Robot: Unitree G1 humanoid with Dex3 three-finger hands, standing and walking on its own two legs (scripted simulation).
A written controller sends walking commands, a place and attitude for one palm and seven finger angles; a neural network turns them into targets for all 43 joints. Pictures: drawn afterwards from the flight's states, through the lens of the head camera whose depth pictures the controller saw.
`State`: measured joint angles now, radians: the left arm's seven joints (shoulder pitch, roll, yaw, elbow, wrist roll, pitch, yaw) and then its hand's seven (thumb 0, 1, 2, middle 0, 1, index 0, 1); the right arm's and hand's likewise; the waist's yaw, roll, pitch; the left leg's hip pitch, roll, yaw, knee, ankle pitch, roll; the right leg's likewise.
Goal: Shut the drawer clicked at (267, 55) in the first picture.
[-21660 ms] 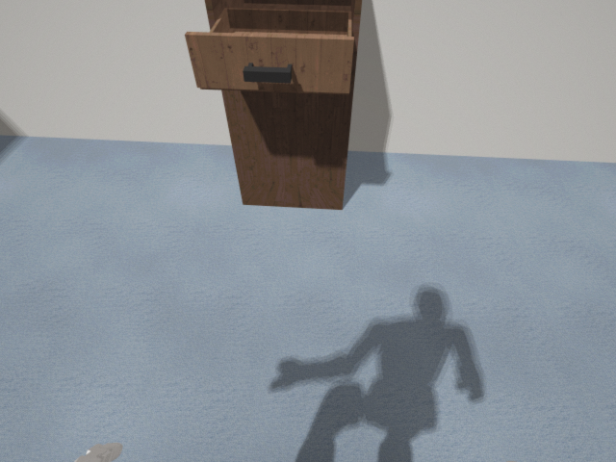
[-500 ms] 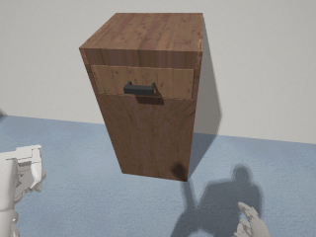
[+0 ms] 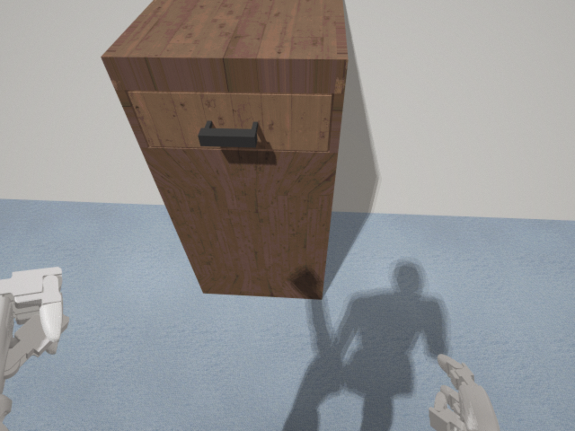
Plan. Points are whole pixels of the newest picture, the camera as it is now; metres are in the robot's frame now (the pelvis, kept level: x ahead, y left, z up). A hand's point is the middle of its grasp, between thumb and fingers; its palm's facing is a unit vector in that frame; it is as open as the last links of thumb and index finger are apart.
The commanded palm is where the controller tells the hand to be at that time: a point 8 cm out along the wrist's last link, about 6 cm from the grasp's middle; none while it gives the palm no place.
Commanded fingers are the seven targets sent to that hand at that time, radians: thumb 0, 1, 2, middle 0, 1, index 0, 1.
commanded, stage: step back with the hand held close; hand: left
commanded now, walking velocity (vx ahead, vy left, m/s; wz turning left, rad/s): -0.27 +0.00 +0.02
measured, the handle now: (230, 131) +0.68 +0.17 +0.03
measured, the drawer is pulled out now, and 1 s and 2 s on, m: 0.00 0.00 0.00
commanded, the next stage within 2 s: stop stepping back and stand still in 1.32 s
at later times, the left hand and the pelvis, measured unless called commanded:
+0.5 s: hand (18, 387) +0.13 +0.24 +0.17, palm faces +0.41 -0.76 -0.51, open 3.2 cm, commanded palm +0.06 +0.28 +0.18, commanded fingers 0.00 0.90 0.90 -1.40 -1.60 -1.40 -1.60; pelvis -0.06 +0.00 -0.01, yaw +2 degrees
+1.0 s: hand out of the picture +0.08 +0.23 +0.17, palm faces +0.42 -0.77 -0.48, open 3.2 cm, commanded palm +0.02 +0.27 +0.18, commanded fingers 0.00 0.90 0.90 -1.40 -1.60 -1.40 -1.60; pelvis -0.11 -0.02 -0.01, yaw +1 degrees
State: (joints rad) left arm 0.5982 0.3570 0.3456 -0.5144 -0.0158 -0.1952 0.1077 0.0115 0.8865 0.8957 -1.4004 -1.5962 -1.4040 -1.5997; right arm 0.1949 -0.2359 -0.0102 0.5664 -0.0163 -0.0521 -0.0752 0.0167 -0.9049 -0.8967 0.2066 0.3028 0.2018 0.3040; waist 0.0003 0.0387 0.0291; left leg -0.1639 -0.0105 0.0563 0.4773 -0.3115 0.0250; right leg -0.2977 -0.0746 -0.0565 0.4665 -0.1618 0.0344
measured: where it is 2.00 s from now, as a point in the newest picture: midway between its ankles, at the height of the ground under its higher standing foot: outside the picture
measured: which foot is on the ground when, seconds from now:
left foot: down 0.00-1.00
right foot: down 0.00-0.78, up 0.80-0.92, down 0.94-1.00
